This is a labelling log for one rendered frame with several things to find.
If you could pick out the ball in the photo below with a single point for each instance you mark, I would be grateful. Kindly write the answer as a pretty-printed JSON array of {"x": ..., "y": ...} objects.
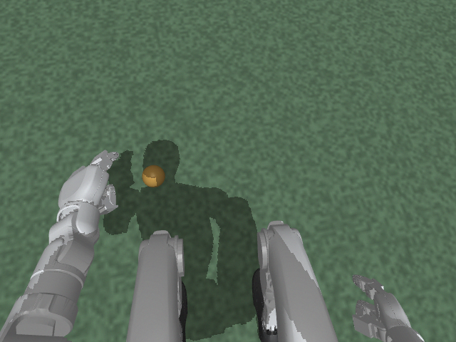
[{"x": 153, "y": 176}]

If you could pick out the left robot arm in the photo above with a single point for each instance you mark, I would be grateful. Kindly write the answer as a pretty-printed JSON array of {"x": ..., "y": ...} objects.
[{"x": 47, "y": 310}]

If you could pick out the right robot hand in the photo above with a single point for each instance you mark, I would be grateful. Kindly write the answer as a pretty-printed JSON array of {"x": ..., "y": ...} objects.
[{"x": 374, "y": 320}]

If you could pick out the left robot hand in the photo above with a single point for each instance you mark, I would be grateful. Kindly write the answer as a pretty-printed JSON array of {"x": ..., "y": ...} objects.
[{"x": 89, "y": 184}]

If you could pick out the right robot foot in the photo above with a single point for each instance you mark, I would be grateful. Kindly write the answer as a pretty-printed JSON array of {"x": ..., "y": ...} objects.
[{"x": 265, "y": 335}]

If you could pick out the right robot arm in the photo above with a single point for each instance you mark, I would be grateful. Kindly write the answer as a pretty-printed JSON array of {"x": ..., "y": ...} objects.
[{"x": 402, "y": 334}]

